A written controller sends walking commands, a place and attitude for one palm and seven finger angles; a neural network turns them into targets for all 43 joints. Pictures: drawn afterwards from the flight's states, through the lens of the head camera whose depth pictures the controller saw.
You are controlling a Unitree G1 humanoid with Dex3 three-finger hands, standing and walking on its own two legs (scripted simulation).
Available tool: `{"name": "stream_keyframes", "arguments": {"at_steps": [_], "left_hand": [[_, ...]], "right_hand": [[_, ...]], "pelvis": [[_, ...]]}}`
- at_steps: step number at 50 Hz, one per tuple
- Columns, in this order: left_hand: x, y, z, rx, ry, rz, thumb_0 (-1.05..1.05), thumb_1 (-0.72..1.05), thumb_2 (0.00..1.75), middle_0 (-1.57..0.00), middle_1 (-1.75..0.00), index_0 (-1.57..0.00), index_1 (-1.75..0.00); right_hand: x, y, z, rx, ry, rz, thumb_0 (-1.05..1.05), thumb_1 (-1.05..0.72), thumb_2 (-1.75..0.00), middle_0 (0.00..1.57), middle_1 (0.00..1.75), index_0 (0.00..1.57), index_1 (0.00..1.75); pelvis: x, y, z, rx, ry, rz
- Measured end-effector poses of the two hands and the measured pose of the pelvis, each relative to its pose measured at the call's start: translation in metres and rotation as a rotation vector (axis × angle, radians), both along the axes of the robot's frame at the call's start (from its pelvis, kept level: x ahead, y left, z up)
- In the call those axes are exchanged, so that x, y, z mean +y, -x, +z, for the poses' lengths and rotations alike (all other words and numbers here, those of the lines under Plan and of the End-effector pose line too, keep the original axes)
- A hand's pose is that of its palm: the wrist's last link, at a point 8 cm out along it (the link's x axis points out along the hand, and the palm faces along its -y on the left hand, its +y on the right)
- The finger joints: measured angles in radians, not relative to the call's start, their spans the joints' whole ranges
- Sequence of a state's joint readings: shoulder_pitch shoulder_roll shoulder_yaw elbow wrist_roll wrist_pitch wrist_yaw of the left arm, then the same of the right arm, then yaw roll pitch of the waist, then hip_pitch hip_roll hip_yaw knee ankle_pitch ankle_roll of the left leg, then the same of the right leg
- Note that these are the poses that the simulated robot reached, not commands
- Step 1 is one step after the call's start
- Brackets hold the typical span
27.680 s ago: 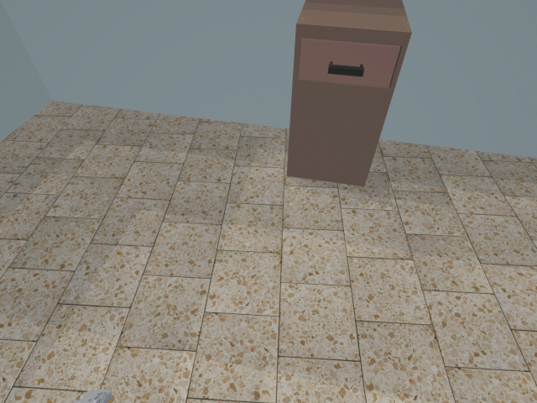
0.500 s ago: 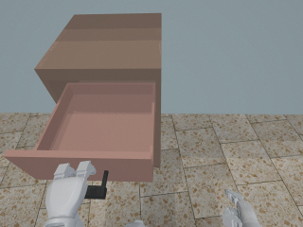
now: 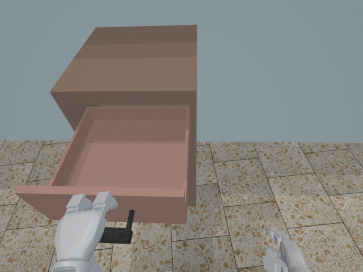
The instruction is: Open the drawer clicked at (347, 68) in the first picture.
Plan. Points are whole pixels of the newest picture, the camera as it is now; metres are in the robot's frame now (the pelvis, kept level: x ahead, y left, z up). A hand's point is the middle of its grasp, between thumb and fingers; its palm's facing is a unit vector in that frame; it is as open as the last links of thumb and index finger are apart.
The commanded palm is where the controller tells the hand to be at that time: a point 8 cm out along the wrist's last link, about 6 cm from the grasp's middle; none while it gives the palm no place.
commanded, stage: lift the hand off the handle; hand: left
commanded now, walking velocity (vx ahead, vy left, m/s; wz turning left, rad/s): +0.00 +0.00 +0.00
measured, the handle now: (104, 224) +0.23 +0.22 -0.05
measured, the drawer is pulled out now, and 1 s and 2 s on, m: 0.30 0.30 0.30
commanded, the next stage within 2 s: draw the hand back to the body in 1.24 s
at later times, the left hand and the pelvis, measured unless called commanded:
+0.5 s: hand (88, 225) +0.20 +0.21 +0.04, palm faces +0.04 -0.13 -0.99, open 13.8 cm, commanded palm +0.18 +0.21 +0.10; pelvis +0.00 -0.01 +0.01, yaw +0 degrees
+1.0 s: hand (85, 220) +0.20 +0.20 +0.08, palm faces +0.05 -0.14 -0.99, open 13.8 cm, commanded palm +0.17 +0.20 +0.14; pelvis +0.01 -0.01 +0.02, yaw +0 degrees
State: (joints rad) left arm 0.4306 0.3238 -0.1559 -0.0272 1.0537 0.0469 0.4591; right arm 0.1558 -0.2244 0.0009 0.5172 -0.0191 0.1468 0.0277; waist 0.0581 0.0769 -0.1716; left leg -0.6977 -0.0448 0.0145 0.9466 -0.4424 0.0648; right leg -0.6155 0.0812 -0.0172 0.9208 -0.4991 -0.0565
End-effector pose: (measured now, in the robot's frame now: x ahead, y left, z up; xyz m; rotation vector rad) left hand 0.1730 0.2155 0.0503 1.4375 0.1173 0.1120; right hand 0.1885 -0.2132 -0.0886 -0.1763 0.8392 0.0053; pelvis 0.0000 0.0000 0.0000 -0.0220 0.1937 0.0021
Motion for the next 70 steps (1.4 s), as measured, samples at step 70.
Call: {"name": "stream_keyframes", "arguments": {"at_steps": [70], "left_hand": [[-0.004, 0.001, 0.089, -0.007, 0.025, -0.017, 0.0, -0.49, 0.3, -0.32, -1.2, -0.32, -1.2]], "right_hand": [[-0.007, -0.023, 0.038, -0.087, -0.042, 0.034, 0.01, -0.9, -0.9, 0.2, 0.3, 0.2, 0.3]], "pelvis": [[-0.014, -0.011, 0.029, -0.091, -0.013, -0.009]]}}
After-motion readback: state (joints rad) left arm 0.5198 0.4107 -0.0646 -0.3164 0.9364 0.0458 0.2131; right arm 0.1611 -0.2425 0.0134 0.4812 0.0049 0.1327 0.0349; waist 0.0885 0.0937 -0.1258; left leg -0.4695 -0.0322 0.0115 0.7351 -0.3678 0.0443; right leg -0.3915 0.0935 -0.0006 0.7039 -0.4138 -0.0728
